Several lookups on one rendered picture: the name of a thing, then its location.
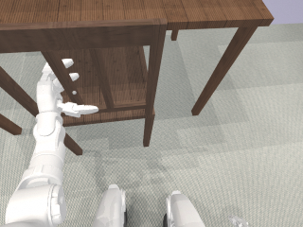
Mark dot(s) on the table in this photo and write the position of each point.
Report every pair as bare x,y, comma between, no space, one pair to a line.
247,15

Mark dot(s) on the robot right hand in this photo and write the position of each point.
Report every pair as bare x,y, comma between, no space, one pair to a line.
238,222

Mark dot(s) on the robot left hand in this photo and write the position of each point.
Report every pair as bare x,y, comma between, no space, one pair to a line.
49,89

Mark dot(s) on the left robot upper arm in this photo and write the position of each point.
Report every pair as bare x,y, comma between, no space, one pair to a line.
37,206

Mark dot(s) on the left robot forearm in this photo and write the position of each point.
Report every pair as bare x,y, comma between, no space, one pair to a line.
47,160

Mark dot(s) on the robot thigh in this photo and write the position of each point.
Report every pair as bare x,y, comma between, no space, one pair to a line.
180,209
111,207

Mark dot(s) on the robot left thigh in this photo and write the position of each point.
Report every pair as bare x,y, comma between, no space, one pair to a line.
111,207

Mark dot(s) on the robot right thigh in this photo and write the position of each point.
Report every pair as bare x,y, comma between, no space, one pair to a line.
180,209

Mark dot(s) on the chair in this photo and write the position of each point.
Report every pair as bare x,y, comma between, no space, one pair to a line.
109,57

